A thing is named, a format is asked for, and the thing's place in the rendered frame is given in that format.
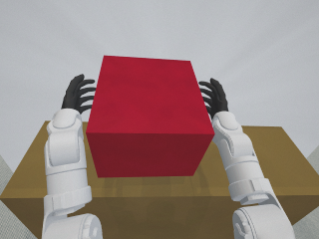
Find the carton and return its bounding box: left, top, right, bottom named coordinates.
left=86, top=55, right=215, bottom=178

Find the pedestal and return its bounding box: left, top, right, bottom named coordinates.
left=0, top=120, right=319, bottom=239

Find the robot right forearm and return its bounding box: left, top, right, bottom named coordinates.
left=211, top=111, right=295, bottom=239

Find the robot right upper arm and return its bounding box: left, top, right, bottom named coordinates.
left=232, top=204, right=294, bottom=239

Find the right robot hand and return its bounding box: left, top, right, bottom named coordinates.
left=198, top=78, right=229, bottom=120

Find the robot left upper arm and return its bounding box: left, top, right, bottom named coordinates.
left=43, top=213, right=103, bottom=239

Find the left robot hand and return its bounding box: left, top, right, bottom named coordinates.
left=61, top=74, right=96, bottom=114

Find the robot left forearm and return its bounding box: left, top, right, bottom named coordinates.
left=41, top=109, right=93, bottom=239

